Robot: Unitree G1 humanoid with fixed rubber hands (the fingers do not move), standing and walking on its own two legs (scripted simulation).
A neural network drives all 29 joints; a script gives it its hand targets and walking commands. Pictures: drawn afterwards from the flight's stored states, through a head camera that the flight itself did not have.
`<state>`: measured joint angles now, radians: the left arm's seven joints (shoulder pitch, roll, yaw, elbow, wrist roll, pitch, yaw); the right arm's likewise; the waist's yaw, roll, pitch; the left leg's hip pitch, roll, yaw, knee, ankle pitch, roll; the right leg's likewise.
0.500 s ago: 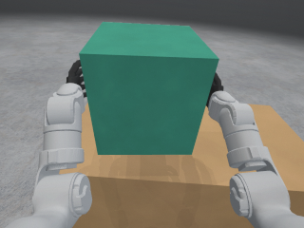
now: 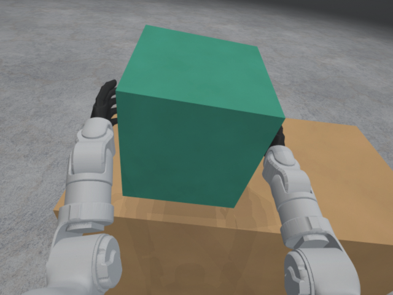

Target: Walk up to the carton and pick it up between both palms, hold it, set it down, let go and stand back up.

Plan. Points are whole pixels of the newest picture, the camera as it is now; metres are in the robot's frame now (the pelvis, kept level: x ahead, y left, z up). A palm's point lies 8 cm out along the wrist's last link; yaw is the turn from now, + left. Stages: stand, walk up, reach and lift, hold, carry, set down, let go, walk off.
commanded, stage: set down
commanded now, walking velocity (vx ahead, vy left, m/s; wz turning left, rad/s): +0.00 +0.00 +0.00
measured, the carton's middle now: (191, 119) +0.45 -0.01 +0.18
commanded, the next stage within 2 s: none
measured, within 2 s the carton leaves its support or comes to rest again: neither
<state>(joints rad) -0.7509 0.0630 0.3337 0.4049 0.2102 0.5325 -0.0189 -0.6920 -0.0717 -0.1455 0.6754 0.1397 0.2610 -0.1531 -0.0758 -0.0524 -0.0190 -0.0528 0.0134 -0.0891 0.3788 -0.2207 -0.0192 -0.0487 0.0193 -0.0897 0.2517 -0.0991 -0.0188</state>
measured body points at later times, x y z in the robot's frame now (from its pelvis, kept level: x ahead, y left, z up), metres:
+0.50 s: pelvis +0.02 +0.01 +0.00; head -0.02 +0.04 +0.45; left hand +0.42 +0.16 +0.19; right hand +0.38 -0.19 +0.15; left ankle +0.00 +0.13 -0.75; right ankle +0.03 -0.11 -0.75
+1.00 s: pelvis +0.02 +0.02 +0.00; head -0.01 +0.04 +0.45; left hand +0.43 +0.14 +0.16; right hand +0.38 -0.20 +0.13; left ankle +0.00 +0.13 -0.75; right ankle +0.03 -0.11 -0.75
